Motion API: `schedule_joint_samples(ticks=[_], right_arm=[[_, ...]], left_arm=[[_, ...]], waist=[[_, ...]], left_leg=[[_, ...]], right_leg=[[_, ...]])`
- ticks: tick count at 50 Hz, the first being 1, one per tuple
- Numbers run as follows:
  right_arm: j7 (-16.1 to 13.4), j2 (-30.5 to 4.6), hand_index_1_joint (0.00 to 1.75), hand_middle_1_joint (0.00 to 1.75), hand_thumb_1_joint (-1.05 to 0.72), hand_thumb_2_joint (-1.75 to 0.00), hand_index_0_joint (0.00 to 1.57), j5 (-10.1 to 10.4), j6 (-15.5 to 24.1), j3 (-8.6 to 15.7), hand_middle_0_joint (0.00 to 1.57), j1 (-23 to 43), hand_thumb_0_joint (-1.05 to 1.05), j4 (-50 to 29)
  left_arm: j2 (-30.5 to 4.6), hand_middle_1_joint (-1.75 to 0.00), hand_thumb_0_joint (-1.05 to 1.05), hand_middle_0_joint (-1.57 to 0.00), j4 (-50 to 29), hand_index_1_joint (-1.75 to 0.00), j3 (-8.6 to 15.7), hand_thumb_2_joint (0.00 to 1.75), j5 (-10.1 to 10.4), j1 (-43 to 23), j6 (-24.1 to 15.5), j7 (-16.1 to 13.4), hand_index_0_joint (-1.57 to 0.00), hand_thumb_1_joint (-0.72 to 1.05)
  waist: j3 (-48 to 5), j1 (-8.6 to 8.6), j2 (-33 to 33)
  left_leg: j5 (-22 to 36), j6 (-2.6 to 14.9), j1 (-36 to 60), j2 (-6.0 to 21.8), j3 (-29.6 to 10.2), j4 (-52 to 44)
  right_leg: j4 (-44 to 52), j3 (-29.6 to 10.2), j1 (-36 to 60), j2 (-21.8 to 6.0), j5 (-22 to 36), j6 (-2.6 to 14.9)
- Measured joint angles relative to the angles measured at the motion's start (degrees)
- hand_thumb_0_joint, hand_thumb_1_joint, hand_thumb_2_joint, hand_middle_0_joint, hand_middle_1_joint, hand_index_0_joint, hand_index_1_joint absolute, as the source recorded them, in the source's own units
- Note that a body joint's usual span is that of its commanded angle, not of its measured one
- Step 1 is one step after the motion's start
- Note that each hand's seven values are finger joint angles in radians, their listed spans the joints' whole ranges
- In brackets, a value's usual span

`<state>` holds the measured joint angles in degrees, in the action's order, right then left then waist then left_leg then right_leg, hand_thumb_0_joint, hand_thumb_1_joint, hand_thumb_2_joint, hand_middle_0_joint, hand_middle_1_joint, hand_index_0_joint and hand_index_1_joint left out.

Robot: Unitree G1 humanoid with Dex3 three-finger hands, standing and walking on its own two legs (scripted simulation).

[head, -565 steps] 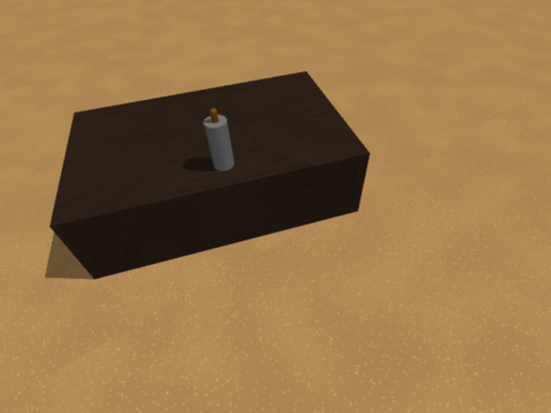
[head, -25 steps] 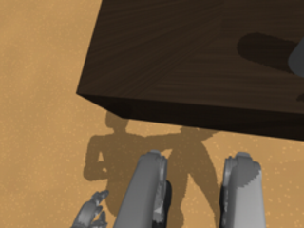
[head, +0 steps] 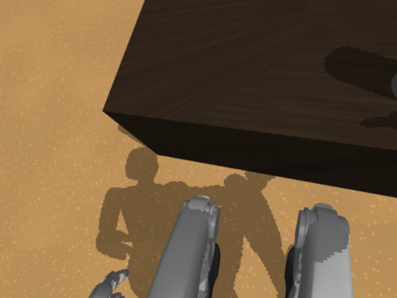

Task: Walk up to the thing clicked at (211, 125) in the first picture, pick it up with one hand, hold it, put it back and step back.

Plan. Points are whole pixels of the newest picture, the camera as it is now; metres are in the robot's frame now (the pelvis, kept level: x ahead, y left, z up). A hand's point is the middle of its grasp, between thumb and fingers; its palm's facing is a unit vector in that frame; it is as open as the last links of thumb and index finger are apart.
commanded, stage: close in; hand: right
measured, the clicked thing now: out of the picture +0.53 -0.33 +0.06
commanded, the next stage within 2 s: rest palm in 0.08 s
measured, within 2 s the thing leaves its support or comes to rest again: leaves its support in 1.74 s
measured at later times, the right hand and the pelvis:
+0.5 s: hand out of the picture +0.49 -0.34 +0.02, palm faces +0.39 +0.92 -0.02, open 16.9 cm; pelvis +0.01 +0.01 +0.00, yaw -1 degrees
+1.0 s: hand out of the picture +0.51 -0.33 +0.01, palm faces +0.40 +0.92 -0.02, open 14.3 cm; pelvis +0.01 +0.00 +0.00, yaw -1 degrees
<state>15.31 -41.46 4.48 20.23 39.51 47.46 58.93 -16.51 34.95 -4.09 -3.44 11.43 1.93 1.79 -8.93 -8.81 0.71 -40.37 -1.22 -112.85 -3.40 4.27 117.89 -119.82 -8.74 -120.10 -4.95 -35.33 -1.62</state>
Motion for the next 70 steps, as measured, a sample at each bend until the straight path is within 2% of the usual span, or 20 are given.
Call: schedule_joint_samples(ticks=[5,11,22,34,41,49,57,62,70], right_arm=[[-0.23,1.51,0.03,0.04,0.47,-0.03,0.05,1.38,1.38,-1.35,0.05,-0.31,-0.01,-0.41],[-0.62,4.13,0.04,0.04,0.48,-0.04,0.04,2.08,2.20,-1.55,0.05,-0.14,-0.01,-2.13],[-2.87,6.07,0.05,0.06,0.42,-0.08,0.06,1.14,2.77,-1.89,0.07,-0.62,-0.01,-3.44],[-2.44,5.58,0.09,0.09,0.49,-0.03,0.18,1.11,3.36,-3.42,0.19,0.96,-0.01,-1.59],[-3.85,6.06,0.16,0.17,0.49,-0.07,0.28,0.44,3.17,-3.91,0.29,1.58,-0.01,-1.68],[-5.80,5.32,0.33,0.34,0.43,-0.19,0.47,-0.22,2.55,-3.72,0.48,2.25,-0.01,-2.12],[-6.00,3.27,0.62,0.60,0.27,-0.42,0.79,0.17,2.33,-2.83,0.73,3.22,-0.01,-0.71],[-5.39,2.99,0.72,0.69,0.36,-0.60,0.78,0.36,2.80,-3.30,0.72,3.53,-0.02,-0.37],[-6.00,4.41,0.87,0.83,0.47,-0.74,0.75,0.73,2.07,-3.62,0.69,1.86,-0.03,-2.99]], left_arm=[[-0.74,-0.31,0.01,-0.20,-0.25,-0.30,0.61,0.89,-0.04,-0.41,-0.11,-0.17,-0.21,0.91],[-0.99,-0.31,0.01,-0.20,0.11,-0.30,1.20,0.89,-0.30,-1.52,0.04,-0.32,-0.22,0.91],[0.43,-0.30,0.01,-0.20,0.62,-0.31,1.77,0.91,-0.76,-3.38,0.84,-0.22,-0.20,0.86],[0.40,-0.31,0.01,-0.21,0.55,-0.31,1.35,0.90,-0.92,-3.13,0.97,-0.07,-0.21,0.89],[0.47,-0.31,0.01,-0.21,0.72,-0.31,1.22,0.90,-1.02,-2.44,1.34,-0.04,-0.22,0.89],[0.71,-0.31,0.01,-0.20,0.72,-0.31,1.23,0.90,-0.88,-1.86,1.83,-0.26,-0.21,0.89],[0.51,-0.30,0.01,-0.20,0.62,-0.30,0.90,0.90,-0.70,-1.54,1.78,-0.35,-0.21,0.90],[-0.06,-0.30,0.01,-0.20,0.59,-0.30,0.84,0.89,-0.68,-1.32,1.76,-0.12,-0.21,0.90],[0.24,-0.30,0.01,-0.20,0.01,-0.30,1.21,0.88,-0.26,-1.76,2.00,0.18,-0.21,0.91]], waist=[[0.31,0.57,-0.07],[1.01,1.19,-0.54],[0.84,1.70,-0.77],[1.02,1.51,-0.62],[1.23,1.08,-0.77],[1.38,0.66,-0.53],[1.34,0.35,-0.38],[1.21,0.39,-0.25],[1.09,0.73,0.02]], left_leg=[[-0.26,0.17,-0.01,0.15,-0.41,-0.31],[-1.10,0.40,-0.34,0.22,-0.53,0.56],[-1.83,0.71,-0.04,-0.02,-0.57,1.06],[-1.48,0.39,-0.79,0.08,-0.65,1.49],[-1.44,0.19,-1.09,0.14,-0.72,1.98],[-1.33,0.12,-0.90,0.28,-0.94,1.58],[-1.43,0.17,-0.38,0.27,-0.75,0.80],[-1.83,0.17,-0.44,0.48,-0.68,1.03],[-2.29,0.02,0.41,0.50,-0.53,0.64]], right_leg=[[0.77,0.53,0.33,0.02,-0.12,-0.12],[0.25,0.61,0.20,0.05,-0.78,-0.61],[-0.07,0.61,0.83,-0.23,-1.65,-0.95],[-0.65,0.63,-0.16,-0.03,-1.22,-0.65],[-1.23,0.65,-0.59,0.08,-1.13,-0.49],[-0.71,0.94,-0.37,0.18,-0.94,-0.39],[-0.09,0.80,0.08,0.14,-1.13,-0.41],[-0.34,0.74,-0.18,0.38,-1.35,-0.43],[-0.26,0.58,0.42,0.41,-1.88,-0.34]])
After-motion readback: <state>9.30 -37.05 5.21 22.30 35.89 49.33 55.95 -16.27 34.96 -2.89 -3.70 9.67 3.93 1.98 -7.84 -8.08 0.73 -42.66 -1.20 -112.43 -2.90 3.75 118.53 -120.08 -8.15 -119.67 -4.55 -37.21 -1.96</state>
